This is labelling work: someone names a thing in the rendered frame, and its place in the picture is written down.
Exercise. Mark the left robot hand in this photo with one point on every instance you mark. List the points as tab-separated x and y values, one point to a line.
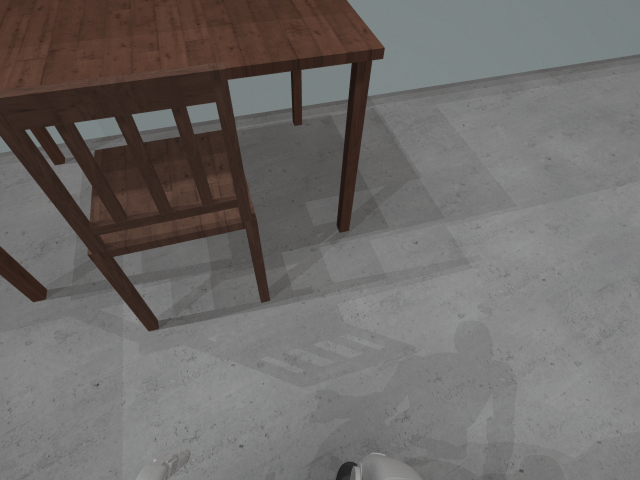
165	465

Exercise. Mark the robot right thigh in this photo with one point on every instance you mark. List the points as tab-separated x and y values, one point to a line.
383	468

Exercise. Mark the chair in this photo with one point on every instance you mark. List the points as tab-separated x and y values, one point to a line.
145	195

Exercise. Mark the robot right shin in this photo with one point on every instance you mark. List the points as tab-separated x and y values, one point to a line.
372	455

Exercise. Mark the table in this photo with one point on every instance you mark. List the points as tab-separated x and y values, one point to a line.
52	41

